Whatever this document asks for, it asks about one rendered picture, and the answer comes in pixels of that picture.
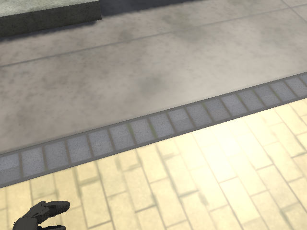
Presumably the left robot hand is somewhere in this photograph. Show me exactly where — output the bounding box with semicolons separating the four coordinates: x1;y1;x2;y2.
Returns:
12;200;70;230

